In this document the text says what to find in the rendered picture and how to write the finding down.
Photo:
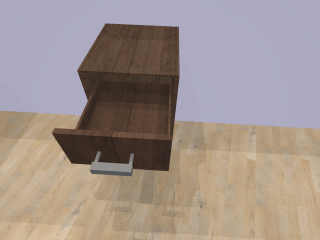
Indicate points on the handle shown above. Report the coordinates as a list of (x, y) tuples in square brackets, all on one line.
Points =
[(116, 169)]

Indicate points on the drawer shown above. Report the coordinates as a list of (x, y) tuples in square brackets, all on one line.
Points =
[(122, 118)]

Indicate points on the cabinet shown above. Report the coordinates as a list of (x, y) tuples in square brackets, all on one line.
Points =
[(134, 53)]

